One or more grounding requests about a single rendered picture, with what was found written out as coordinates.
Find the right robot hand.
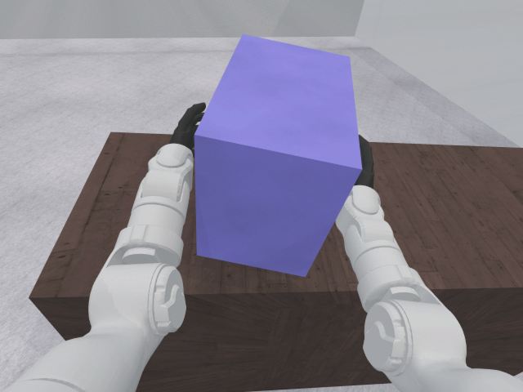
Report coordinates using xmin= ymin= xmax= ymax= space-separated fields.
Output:
xmin=354 ymin=135 xmax=374 ymax=189

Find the right robot forearm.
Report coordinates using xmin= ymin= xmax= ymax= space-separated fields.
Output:
xmin=335 ymin=185 xmax=467 ymax=357

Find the left robot hand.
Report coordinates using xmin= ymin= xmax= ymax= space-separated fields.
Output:
xmin=169 ymin=102 xmax=206 ymax=158

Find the left robot upper arm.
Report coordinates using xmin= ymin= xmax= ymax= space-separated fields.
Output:
xmin=3 ymin=263 xmax=186 ymax=392

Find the left robot forearm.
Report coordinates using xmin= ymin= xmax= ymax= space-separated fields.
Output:
xmin=88 ymin=144 xmax=194 ymax=325

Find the carton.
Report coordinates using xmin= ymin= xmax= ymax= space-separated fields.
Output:
xmin=194 ymin=34 xmax=362 ymax=277

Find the right robot upper arm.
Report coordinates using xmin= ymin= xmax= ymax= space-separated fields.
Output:
xmin=363 ymin=299 xmax=523 ymax=392

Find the pedestal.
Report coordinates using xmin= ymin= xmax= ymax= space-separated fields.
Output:
xmin=29 ymin=132 xmax=523 ymax=392

